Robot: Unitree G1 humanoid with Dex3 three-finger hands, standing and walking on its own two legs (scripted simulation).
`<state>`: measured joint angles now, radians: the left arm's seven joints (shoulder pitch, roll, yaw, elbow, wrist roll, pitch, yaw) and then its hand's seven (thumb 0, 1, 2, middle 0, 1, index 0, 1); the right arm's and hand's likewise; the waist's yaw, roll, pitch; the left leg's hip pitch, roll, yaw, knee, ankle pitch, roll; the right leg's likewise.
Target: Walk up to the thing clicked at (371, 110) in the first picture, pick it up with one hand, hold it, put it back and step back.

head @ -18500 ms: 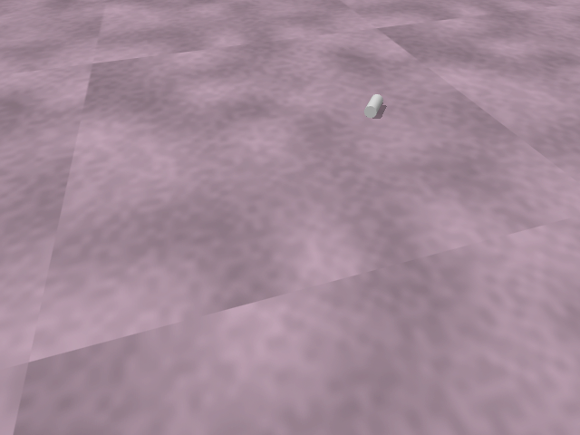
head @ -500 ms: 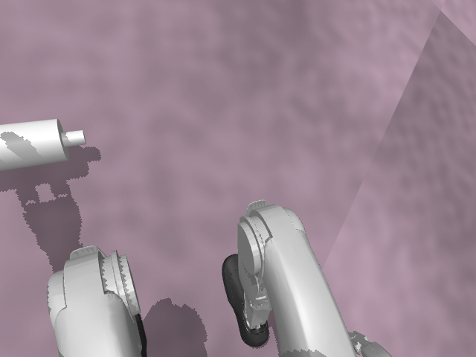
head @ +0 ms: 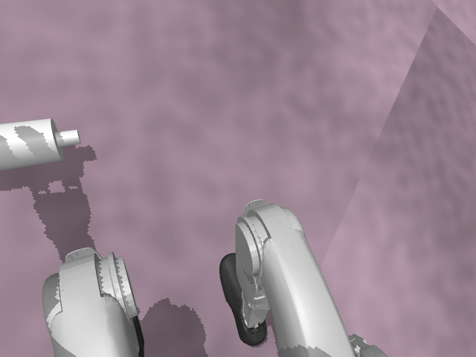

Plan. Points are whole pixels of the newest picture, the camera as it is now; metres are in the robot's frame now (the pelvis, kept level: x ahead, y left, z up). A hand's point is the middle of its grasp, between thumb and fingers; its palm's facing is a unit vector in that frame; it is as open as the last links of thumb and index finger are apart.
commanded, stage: approach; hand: left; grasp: from above
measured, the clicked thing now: (16, 145) +0.53 +0.28 -0.28
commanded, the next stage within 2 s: close in in 0.50 s
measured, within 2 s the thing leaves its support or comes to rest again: neither
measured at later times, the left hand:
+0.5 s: hand out of the picture +0.50 +0.31 -0.17, palm faces -0.51 -0.06 -0.86, open 14.2 cm
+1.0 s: hand out of the picture +0.51 +0.30 -0.21, palm faces -0.46 -0.06 -0.88, open 14.1 cm
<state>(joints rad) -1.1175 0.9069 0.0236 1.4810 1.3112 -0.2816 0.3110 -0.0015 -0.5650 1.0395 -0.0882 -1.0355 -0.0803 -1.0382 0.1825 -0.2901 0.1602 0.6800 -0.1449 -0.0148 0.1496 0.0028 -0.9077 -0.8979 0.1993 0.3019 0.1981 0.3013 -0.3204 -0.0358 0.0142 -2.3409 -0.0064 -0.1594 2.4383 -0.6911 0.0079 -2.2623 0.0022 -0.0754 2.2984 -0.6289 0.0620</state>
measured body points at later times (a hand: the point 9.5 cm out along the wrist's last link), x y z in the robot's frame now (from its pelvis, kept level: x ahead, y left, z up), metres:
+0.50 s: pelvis +0.00 +0.00 +0.00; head +0.26 +0.07 +0.35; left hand +0.52 +0.31 -0.12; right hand +0.00 -0.27 -0.08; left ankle +0.07 +0.12 -0.29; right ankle +0.12 -0.13 -0.29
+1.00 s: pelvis +0.00 +0.01 -0.01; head +0.27 +0.10 +0.33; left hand +0.53 +0.30 -0.16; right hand +0.02 -0.26 -0.07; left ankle +0.07 +0.12 -0.29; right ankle +0.12 -0.13 -0.29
